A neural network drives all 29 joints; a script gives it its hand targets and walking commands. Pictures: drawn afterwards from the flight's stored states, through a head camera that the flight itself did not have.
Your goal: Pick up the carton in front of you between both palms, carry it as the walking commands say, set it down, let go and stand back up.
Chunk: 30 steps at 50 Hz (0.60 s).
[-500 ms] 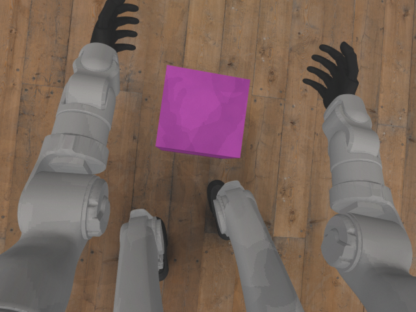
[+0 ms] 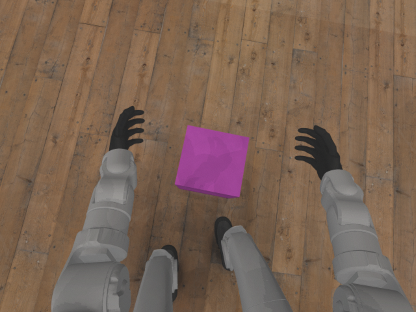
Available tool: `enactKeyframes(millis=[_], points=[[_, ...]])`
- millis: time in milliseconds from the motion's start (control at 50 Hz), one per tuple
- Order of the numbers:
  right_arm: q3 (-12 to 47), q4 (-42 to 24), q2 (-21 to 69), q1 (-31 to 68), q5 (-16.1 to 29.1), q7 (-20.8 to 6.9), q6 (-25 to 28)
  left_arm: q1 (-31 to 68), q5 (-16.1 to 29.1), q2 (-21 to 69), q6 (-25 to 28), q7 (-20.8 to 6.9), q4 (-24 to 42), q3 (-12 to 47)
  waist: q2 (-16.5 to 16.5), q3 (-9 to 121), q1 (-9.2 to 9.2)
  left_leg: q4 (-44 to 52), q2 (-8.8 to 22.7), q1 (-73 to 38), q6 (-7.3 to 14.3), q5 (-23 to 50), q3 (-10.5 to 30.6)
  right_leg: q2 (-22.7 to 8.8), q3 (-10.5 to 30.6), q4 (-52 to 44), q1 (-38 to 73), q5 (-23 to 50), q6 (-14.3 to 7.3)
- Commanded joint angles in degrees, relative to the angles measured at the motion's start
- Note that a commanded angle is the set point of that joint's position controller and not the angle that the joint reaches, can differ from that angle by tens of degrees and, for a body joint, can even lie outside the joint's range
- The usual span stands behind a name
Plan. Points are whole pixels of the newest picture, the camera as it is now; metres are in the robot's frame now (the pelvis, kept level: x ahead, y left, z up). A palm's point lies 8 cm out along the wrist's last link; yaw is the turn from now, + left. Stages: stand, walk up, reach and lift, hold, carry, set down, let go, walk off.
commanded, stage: let go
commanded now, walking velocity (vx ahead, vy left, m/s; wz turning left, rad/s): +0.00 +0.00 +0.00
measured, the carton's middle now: (210, 165) +0.42 -0.09 -0.56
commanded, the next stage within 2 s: stand in 1.12 s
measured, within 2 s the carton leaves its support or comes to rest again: neither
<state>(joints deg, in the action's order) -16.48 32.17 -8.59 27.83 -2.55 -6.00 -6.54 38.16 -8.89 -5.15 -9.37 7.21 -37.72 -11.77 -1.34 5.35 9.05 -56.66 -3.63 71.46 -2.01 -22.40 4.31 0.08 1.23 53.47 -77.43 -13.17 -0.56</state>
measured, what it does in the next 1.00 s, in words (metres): rises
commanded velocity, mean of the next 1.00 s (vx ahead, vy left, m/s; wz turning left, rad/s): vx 0.00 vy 0.00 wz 0.00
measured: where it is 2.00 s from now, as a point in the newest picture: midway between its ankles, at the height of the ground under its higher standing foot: (199, 267)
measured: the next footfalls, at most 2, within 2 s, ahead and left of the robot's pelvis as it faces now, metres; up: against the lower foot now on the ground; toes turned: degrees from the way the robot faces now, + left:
none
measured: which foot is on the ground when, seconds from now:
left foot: down 0.00-1.00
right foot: down 0.00-1.00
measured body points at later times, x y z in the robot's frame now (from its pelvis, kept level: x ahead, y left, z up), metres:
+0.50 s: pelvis +0.07 +0.00 +0.08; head +0.16 +0.01 +0.52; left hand +0.32 +0.19 -0.02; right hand +0.23 -0.24 +0.00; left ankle +0.02 +0.14 -0.65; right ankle +0.08 -0.11 -0.65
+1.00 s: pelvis +0.08 +0.03 +0.09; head +0.09 +0.03 +0.54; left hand +0.26 +0.25 +0.01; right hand +0.24 -0.22 +0.01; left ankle +0.02 +0.14 -0.65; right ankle +0.08 -0.11 -0.65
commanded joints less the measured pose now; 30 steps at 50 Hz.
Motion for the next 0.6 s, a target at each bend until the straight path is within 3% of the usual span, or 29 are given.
enactKeyframes(millis=[0,120,260,340,460,580], points=[[2.26,-8.08,-9.01,-1.74,0.33,-1.27,2.02,3.43,0.45,-1.62,2.43,1.52,12.06,0.31,-1.54,39.81,1.69,11.62,-2.69,-15.17,-0.9,4.48,-4.82,2.32,-2.89,-5.01,49.03,16.56,1.18],[8.57,-9.34,-8.4,-15.66,2.45,-1.73,4.18,-11.12,2.59,-2.17,5.64,0.32,11.83,2.33,2.07,27.83,0.08,16.93,-1.92,-19.02,0.17,0.46,-5.16,1.45,-0.19,-11.7,59.92,12.65,1.51],[13.01,-14.53,-7.29,-30.19,4.36,0.42,5.96,-26.08,3.62,-5.2,8.88,-2.43,9.69,3.53,5.67,20.63,-2.29,23.01,-1.35,-25.21,1.77,4.07,-4.77,0.1,2.82,-16.56,73.48,24.01,2.53],[14.33,-16.36,-7.41,-35.73,4.85,1.48,6.35,-32.83,3.93,-6.39,9.82,-3.57,10.16,4.16,4.29,15.83,-3.96,26.86,-0.94,-33.03,2.13,7.66,-4.14,0.07,2.79,-19.33,76.27,27.53,2.77],[14.55,-15.38,-8.29,-39.13,5.03,2.09,6.29,-40.17,4.6,-7.74,10.46,-5.44,12.13,5.46,-0.34,8.3,-6.19,31.8,0.44,-46.24,1.19,15.58,-3.19,1.79,0.98,-24.58,76.46,25.45,2.33],[13.03,-12.56,-9.39,-40.61,3.86,2.21,5.47,-46.59,6.71,-8.85,9.28,-7.74,15.14,7.29,-2.34,2.82,-7.67,35.64,2.07,-54.27,0.28,23.61,-1.97,3.42,-0.42,-27.83,77.11,22.09,1.88]])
